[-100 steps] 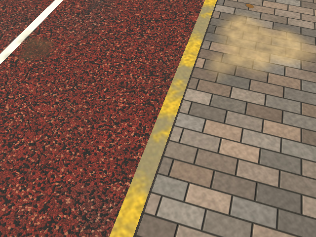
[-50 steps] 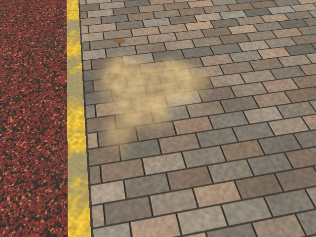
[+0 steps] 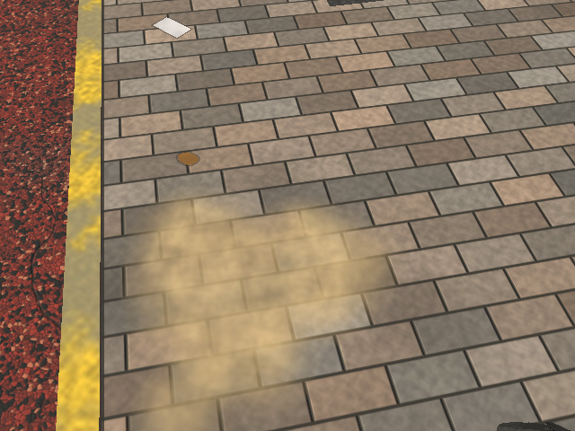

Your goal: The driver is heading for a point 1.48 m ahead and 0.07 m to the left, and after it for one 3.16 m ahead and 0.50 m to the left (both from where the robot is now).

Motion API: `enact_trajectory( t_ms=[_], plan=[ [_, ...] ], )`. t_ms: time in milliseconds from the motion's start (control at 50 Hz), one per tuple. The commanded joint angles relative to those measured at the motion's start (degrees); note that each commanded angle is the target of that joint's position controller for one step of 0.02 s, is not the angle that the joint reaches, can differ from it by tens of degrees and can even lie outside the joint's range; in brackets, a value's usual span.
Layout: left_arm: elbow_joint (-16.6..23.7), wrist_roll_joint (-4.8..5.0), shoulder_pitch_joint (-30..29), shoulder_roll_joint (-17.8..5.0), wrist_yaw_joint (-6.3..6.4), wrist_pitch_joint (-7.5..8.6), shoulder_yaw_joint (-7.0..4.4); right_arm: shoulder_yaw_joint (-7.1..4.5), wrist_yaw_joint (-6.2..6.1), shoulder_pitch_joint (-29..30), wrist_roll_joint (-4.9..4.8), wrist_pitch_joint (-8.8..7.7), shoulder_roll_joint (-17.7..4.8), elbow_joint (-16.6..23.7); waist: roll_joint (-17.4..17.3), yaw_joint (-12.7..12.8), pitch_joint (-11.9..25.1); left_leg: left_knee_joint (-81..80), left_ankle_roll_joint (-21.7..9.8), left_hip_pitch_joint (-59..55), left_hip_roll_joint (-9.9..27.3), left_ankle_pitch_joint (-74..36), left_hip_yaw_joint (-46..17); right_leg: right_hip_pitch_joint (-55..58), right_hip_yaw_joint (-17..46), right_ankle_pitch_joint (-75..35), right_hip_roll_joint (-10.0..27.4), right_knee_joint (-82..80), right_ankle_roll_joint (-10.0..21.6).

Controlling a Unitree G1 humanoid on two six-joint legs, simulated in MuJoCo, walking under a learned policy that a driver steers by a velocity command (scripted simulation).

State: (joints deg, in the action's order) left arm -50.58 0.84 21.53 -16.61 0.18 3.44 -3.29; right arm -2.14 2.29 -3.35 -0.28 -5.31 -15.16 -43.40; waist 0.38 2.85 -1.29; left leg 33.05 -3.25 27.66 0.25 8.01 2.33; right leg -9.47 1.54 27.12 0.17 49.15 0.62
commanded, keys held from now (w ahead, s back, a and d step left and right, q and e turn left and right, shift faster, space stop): w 1.00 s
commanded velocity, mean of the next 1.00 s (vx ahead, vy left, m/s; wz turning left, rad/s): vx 0.50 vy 0.00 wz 0.00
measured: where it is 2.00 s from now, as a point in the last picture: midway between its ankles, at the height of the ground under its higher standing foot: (316, 196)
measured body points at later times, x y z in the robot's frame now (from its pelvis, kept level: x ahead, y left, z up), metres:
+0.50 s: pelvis +0.27 -0.04 +0.00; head +0.30 -0.04 +0.45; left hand +0.49 +0.20 -0.08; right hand +0.25 -0.32 -0.14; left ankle +0.10 +0.10 -0.72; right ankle +0.39 -0.14 -0.73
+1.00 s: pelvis +0.54 -0.02 +0.01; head +0.57 -0.02 +0.46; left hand +0.52 +0.26 -0.13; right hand +0.76 -0.25 -0.08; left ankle +0.69 +0.10 -0.71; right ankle +0.39 -0.14 -0.72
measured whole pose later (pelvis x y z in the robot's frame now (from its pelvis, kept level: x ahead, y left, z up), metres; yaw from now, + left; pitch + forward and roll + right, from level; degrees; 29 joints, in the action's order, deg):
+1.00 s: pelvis +0.54 -0.02 +0.01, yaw +0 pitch +2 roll -2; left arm -54.5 1.1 21.7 -15.7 0.3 3.3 -3.6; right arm -2.1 2.4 -1.5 -0.9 -4.5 -14.2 -44.6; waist -1.8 4.4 -0.8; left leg 29.2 -2.5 31.2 3.1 0.9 0.5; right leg 4.5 -2.7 20.8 -1.6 14.1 0.3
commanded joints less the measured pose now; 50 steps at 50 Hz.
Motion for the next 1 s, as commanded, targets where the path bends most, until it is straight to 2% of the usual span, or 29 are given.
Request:
enact_trajectory(
  t_ms=[20,40,60,80,120,140,200,280,340,400,440,460,480,500,520,540,560,580,600,620,640,680,740,800,840,900,940,980,1000],
  plan=[
    [6.29,1.54,-3.14,-7.54,-0.52,3.01,-1.03,-2.88,-0.7,-15.97,-0.32,0.39,-9.78,-0.89,-8.35,-8.39,11.32,-15.82,-11.7,-38.7,19.11,10.57,-31.71,-35.68,3.85,-0.15,2.84,25.52,1.74],
    [6.79,0.9,-5.65,-6.93,-0.28,2.92,-0.99,-2.45,-0.63,-12.23,0.16,0.37,-8.45,-0.48,-4.54,-6.63,6.46,-17.7,-10.67,-30.23,16.8,6.32,-25.98,-33.95,2.44,-4.88,5.21,21.76,1.66],
    [6.68,0.12,-5.95,-6.67,-0.03,2.36,-1.36,-1.93,-0.51,-9.84,0.67,0.12,-6.62,-0.09,-4.81,-4.77,4.27,-19.49,-9.91,-24.4,14.87,2.22,-22.18,-30.78,2.71,-7.98,7.02,18.11,1.55],
    [6.25,-0.03,-4.61,-5.7,0.0,1.67,-1.33,-1.78,-0.41,-8.71,0.98,-0.07,-6.12,-0.04,-5.84,-3.25,3.61,-21.19,-9.8,-20.64,13.77,-0.15,-19.93,-27.49,2.82,-9.82,7.72,16.59,1.29],
    [5.74,-0.23,-3.44,-3.79,0.19,0.55,-1.05,-2.03,-0.4,-8.92,0.6,-0.72,-6.69,-0.7,-5.54,-2.03,3.08,-23.8,-10.7,-17.44,13.06,-4.25,-16.33,-25.64,2.28,-11.99,8.09,13.77,0.42],
    [6.18,-0.41,-4.64,-3.53,0.32,0.29,-1.01,-2.28,-0.59,-9.39,0.53,-0.92,-7.49,-1.17,-4.97,-1.91,2.29,-24.76,-11.02,-17.03,13.02,-6.09,-14.85,-26.8,2.16,-14.05,8.28,11.68,-0.12],
    [7.67,-0.8,-10.13,-2.98,0.29,0.39,-0.84,-2.62,-1.43,-11.66,0.37,-0.66,-8.61,-2.59,-3.53,-3.09,0.71,-26.02,-10.33,-18.69,12.14,-9.67,-10.87,-30.12,1.91,-23.04,8.42,2.36,-1.24],
    [9.29,-0.43,-17.72,-1.44,-0.6,1.1,-0.12,-2.74,-2.06,-14.97,-0.27,-0.1,-9.55,-4.28,-3.62,-5.86,-1.0,-26.32,-8.32,-19.99,10.31,-8.94,-6.37,-27.47,-0.3,-32.48,6.26,-10.8,-1.2],
    [10.95,0.04,-22.62,-1.58,-1.49,1.48,0.12,-2.93,-2.16,-18.18,-0.64,0.61,-10.17,-6.04,-3.63,-7.67,-2.4,-24.83,-8.28,-24.28,12.1,-7.9,-6.63,-27.69,-0.83,-32.12,5.11,-15.84,-0.74],
    [12.27,0.18,-24.46,-2.64,-2.47,1.95,0.0,-3.31,-2.46,-18.89,-0.95,1.53,-10.77,-7.17,-4.42,-7.15,-2.86,-21.62,-7.37,-29.61,14.71,-10.94,-7.63,-27.75,-0.57,-26.91,4.37,-19.14,1.13],
    [11.56,0.07,-21.0,-4.26,-2.68,2.2,-0.62,-3.62,-2.71,-17.7,-1.07,2.03,-11.55,-7.3,-5.54,-4.61,-0.74,-17.19,-6.17,-31.34,14.99,-20.08,-7.37,-21.64,-1.96,-22.98,2.67,-20.66,2.78],
    [9.85,-0.17,-15.3,-5.7,-2.49,2.26,-1.51,-3.56,-2.82,-16.41,-1.16,2.33,-11.49,-7.12,-5.4,-1.21,2.63,-10.56,-4.99,-30.62,13.12,-29.05,-5.49,-13.25,-3.8,-23.15,0.81,-22.34,4.11],
    [6.94,-0.42,-5.86,-8.72,-1.96,2.23,-2.98,-2.85,-2.95,-16.58,-0.72,2.48,-9.67,-6.74,-3.83,2.57,9.15,0.98,-3.2,-25.51,9.89,-29.78,-3.02,1.12,-2.95,-24.68,1.64,-21.3,6.1],
    [5.64,-1.44,2.43,-14.03,-1.47,2.03,-4.24,-1.3,-2.82,-20.28,0.4,1.83,-5.29,-5.03,5.54,3.18,18.42,22.2,0.13,-6.96,4.02,-12.08,0.11,23.04,15.54,-23.55,15.36,-19.81,12.51],
    [4.67,-0.64,4.62,-14.15,-1.76,1.71,-4.1,-0.1,-2.45,-23.71,0.25,0.54,-1.63,-5.57,16.38,2.14,23.52,35.44,1.95,8.79,-3.75,25.15,-4.73,32.86,37.34,-12.81,22.51,-28.46,17.86],
    [4.97,-0.12,3.02,-9.49,-1.71,1.73,-2.71,-1.65,-1.99,-18.61,-1.3,-0.42,-7.79,-5.05,10.64,3.58,18.04,41.02,1.11,15.17,-0.18,24.71,-9.2,29.15,35.14,-5.99,20.72,-30.96,15.47],
    [5.76,-0.08,-1.67,-8.05,-1.57,1.72,-2.11,-2.02,-1.81,-13.87,-2.14,-0.97,-9.26,-3.46,7.91,2.54,10.54,40.29,0.34,17.38,2.78,19.06,-7.24,21.06,27.49,-8.31,19.07,-32.35,13.46],
    [6.37,-0.61,-5.5,-6.83,-1.6,1.69,-1.69,-2.05,-2.07,-11.57,-1.53,-1.04,-8.82,-3.2,3.95,0.97,6.65,37.52,0.43,15.28,5.17,13.97,-6.14,13.23,22.15,-12.99,16.96,-34.07,12.68],
    [6.68,-1.13,-8.03,-5.24,-1.74,1.85,-1.25,-2.33,-2.21,-11.39,-0.88,-0.62,-8.24,-3.26,3.77,-0.94,4.09,34.35,0.7,12.33,6.9,10.65,-6.23,7.21,18.04,-17.36,15.02,-36.01,12.22],
    [6.64,-1.5,-9.24,-4.33,-1.83,2.07,-0.99,-2.35,-2.2,-12.75,-0.77,0.05,-7.26,-3.67,5.0,-2.57,3.8,32.78,0.97,8.86,7.9,8.65,-6.56,3.62,15.5,-19.66,13.76,-37.72,12.02],
    [6.36,-1.33,-9.5,-4.2,-1.89,2.39,-1.02,-2.23,-2.28,-13.78,-0.75,0.71,-6.09,-4.07,5.17,-3.35,3.59,31.43,1.41,7.24,8.16,7.68,-6.33,1.68,13.57,-21.27,13.08,-39.25,12.39],
    [5.33,-1.04,-8.83,-5.4,-1.66,2.9,-1.33,-2.14,-2.54,-12.72,-0.39,1.57,-5.1,-3.69,4.26,-3.95,2.04,28.0,2.55,8.25,8.48,4.7,-5.8,-0.36,10.11,-25.27,12.67,-41.27,13.13],
    [3.65,-0.94,-6.34,-6.6,-0.83,2.66,-1.63,-2.1,-2.55,-7.2,0.16,1.59,-4.7,-1.93,2.77,-2.75,0.17,18.73,3.95,12.1,8.56,-3.96,-5.56,1.09,6.56,-28.84,12.02,-42.54,12.79],
    [2.29,-0.57,-4.2,-7.16,-0.29,2.25,-1.63,-1.59,-1.96,-1.71,-0.03,1.09,-3.34,-0.62,2.94,-0.91,-1.02,8.13,3.95,10.25,6.96,-12.14,-3.97,1.66,2.65,-29.09,10.22,-42.9,11.12],
    [0.99,-0.22,-1.92,-7.74,-0.12,2.01,-1.74,-1.25,-1.52,2.14,-0.31,0.84,-2.9,0.44,2.68,0.59,-1.96,3.3,3.81,9.2,5.84,-14.38,-2.92,3.25,1.88,-27.81,10.52,-42.84,10.84],
    [-0.96,0.08,0.85,-8.07,0.02,1.16,-1.93,-1.07,-0.6,6.34,-0.69,0.46,-3.21,2.25,2.64,1.8,-3.29,-0.98,2.85,10.64,4.99,-12.43,-3.04,8.93,2.32,-28.42,12.93,-40.65,10.71],
    [-1.72,0.31,0.94,-8.57,0.28,0.56,-2.23,-1.16,0.06,7.18,-0.75,0.12,-3.99,3.14,3.13,1.14,-3.35,-2.93,1.44,10.57,4.58,-8.75,-3.31,12.58,2.92,-31.32,14.75,-38.26,9.99],
    [-1.92,0.36,-0.2,-9.36,0.51,0.01,-2.55,-1.71,0.34,4.21,-0.72,-0.14,-5.54,2.65,4.27,-1.1,-1.41,-4.1,-0.14,5.09,2.99,-4.56,-2.05,14.49,2.78,-40.0,15.23,-34.26,8.83],
    [-1.77,0.41,-1.55,-9.64,0.6,-0.3,-2.6,-2.48,0.2,-0.65,-0.57,-0.21,-6.85,1.32,4.63,-4.08,1.54,-5.25,-1.32,-2.31,1.06,-4.01,-0.17,14.08,1.4,-49.35,13.92,-28.69,7.85]
  ],
)
Next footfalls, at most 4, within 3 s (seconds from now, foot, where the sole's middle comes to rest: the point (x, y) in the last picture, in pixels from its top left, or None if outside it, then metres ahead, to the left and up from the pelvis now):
0.48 right None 0.43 -0.15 -0.76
1.02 left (271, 317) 0.73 0.10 -0.76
1.58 right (362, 225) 1.04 -0.14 -0.76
2.12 left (284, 145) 1.35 0.10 -0.76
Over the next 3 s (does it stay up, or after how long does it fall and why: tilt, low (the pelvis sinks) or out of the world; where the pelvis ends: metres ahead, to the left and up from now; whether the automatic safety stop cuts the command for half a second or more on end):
stays up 1.65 -0.06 0.02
